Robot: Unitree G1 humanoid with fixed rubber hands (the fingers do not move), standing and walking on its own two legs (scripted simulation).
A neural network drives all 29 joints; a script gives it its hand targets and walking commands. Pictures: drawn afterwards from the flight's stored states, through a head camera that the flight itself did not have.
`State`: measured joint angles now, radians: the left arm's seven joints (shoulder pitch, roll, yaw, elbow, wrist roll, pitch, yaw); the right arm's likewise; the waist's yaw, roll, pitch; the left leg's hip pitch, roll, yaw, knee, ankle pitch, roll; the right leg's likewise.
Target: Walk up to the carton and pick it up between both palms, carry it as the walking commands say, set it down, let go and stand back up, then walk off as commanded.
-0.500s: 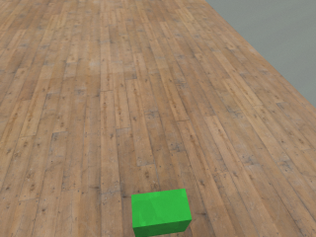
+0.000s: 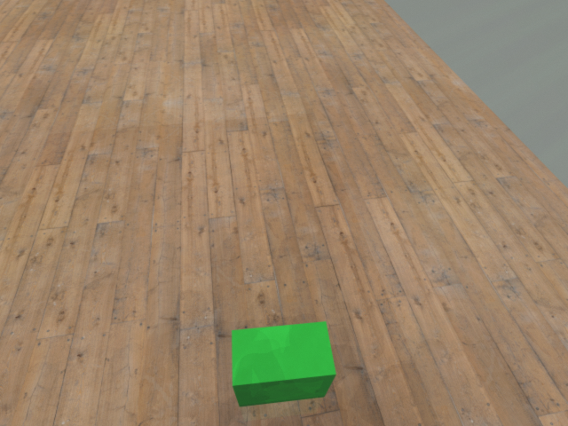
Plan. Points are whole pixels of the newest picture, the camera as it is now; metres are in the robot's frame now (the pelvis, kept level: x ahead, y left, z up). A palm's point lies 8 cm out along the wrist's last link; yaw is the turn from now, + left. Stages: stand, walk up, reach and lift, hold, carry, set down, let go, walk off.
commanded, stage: walk up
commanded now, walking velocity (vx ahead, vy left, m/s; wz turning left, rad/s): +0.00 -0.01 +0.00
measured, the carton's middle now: (281, 365) +0.39 -0.02 -0.64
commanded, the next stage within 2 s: stand in 0.68 s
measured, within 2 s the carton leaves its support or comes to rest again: neither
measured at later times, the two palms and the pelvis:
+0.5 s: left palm out of the picture -0.05 +0.18 -0.14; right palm out of the picture -0.03 -0.25 -0.14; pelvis -0.02 -0.04 +0.01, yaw +1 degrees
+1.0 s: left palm out of the picture +0.07 +0.20 -0.13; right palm out of the picture +0.08 -0.26 -0.14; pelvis -0.05 -0.03 -0.01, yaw +1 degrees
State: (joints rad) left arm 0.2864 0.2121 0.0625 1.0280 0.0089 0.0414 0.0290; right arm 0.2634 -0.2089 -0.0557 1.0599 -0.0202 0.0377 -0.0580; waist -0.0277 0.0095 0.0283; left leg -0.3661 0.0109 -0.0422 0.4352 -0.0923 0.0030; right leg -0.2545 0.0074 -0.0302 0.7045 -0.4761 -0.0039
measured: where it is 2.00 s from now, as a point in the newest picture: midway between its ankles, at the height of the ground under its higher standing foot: outside the picture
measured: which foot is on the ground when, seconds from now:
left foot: down 0.00-0.04, up 0.06-0.26, down 0.28-1.00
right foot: down 0.00-1.00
